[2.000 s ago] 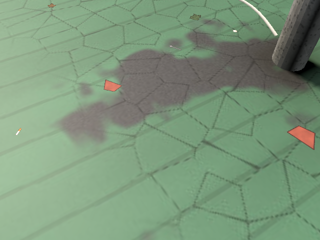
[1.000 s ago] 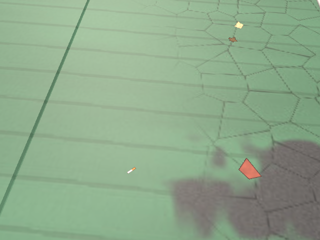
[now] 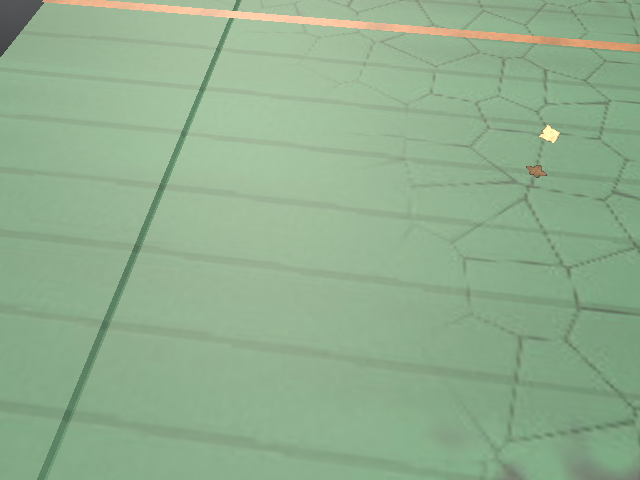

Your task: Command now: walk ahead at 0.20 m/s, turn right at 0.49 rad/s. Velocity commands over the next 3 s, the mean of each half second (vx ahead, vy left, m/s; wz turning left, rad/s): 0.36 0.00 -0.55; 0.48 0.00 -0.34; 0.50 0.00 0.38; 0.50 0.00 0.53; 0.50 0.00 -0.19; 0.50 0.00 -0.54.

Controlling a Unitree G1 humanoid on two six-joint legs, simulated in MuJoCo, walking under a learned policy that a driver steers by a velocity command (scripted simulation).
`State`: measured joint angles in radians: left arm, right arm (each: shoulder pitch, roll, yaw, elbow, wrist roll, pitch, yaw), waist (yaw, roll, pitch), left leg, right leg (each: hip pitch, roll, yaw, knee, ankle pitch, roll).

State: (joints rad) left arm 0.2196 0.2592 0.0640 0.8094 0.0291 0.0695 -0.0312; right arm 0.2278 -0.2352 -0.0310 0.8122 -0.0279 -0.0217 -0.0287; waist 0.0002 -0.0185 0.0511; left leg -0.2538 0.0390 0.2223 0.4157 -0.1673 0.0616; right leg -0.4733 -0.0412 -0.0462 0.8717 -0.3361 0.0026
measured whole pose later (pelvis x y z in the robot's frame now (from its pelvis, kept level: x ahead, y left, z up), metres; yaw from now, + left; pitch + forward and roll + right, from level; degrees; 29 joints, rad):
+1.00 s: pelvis +0.40 -0.12 +0.00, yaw -27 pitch +2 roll +2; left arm 0.04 0.24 0.01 0.73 0.04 -0.03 -0.06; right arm 0.45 -0.23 -0.03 0.94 -0.01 -0.08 0.02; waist -0.08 -0.03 0.03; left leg 0.04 -0.02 0.11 0.25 -0.31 0.01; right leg -0.55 -0.04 -0.03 0.61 -0.12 -0.04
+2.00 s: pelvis +0.91 -0.25 +0.00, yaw +5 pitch +1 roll +1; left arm 0.06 0.25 0.03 0.75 0.04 -0.02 -0.03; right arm 0.42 -0.26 -0.06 0.89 -0.01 -0.05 0.00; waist -0.08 -0.04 0.05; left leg 0.01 -0.15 -0.12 0.26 -0.27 0.12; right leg -0.65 -0.09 0.01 0.69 -0.01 0.04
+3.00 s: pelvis +1.45 -0.27 +0.00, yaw -22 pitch +1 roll +1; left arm 0.12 0.29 0.06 0.75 0.03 0.01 -0.07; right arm 0.40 -0.26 -0.04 0.87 -0.02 -0.09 0.00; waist -0.05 -0.05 0.03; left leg -0.01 -0.02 0.18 0.24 -0.25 0.04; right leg -0.67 -0.06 0.01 0.90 -0.08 -0.03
